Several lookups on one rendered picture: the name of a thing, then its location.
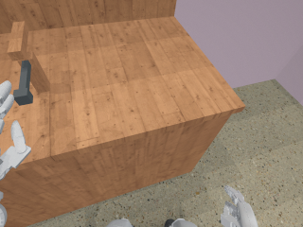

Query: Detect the robot right hand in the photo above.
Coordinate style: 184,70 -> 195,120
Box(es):
221,185 -> 258,227

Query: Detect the counter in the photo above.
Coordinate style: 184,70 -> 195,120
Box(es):
0,0 -> 246,227

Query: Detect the tap lever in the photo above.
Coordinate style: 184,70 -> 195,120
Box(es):
13,60 -> 33,106

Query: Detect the robot left hand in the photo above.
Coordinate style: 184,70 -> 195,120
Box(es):
0,80 -> 31,181

